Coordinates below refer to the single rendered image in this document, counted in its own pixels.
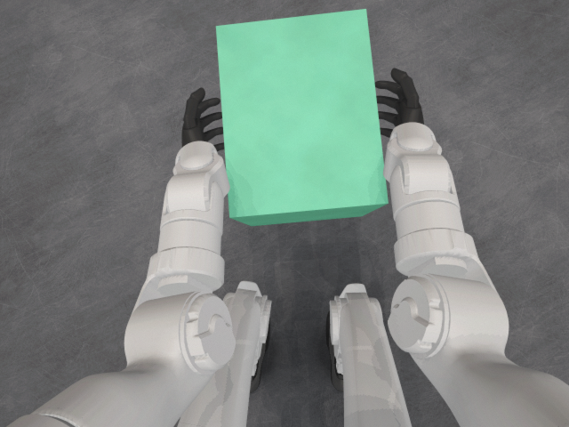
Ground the right robot upper arm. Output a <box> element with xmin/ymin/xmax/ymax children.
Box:
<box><xmin>388</xmin><ymin>273</ymin><xmax>569</xmax><ymax>427</ymax></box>

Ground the left robot upper arm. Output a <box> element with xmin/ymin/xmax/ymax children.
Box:
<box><xmin>6</xmin><ymin>291</ymin><xmax>236</xmax><ymax>427</ymax></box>

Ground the robot foot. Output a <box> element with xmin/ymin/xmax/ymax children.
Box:
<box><xmin>250</xmin><ymin>320</ymin><xmax>270</xmax><ymax>393</ymax></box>
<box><xmin>326</xmin><ymin>311</ymin><xmax>344</xmax><ymax>392</ymax></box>

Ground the robot right hand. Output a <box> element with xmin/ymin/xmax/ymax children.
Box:
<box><xmin>375</xmin><ymin>68</ymin><xmax>424</xmax><ymax>138</ymax></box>

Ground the right robot foot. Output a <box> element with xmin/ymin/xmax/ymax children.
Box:
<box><xmin>326</xmin><ymin>311</ymin><xmax>344</xmax><ymax>392</ymax></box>

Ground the robot right forearm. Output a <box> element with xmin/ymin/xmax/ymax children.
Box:
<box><xmin>383</xmin><ymin>122</ymin><xmax>509</xmax><ymax>320</ymax></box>

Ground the left robot foot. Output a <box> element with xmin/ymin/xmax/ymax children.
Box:
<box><xmin>250</xmin><ymin>320</ymin><xmax>270</xmax><ymax>393</ymax></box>

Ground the robot left forearm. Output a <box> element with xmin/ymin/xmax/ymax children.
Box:
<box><xmin>124</xmin><ymin>141</ymin><xmax>230</xmax><ymax>352</ymax></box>

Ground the robot left hand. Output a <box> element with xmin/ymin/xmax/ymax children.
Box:
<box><xmin>181</xmin><ymin>87</ymin><xmax>225</xmax><ymax>151</ymax></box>

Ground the carton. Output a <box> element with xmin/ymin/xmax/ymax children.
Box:
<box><xmin>216</xmin><ymin>9</ymin><xmax>389</xmax><ymax>226</ymax></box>

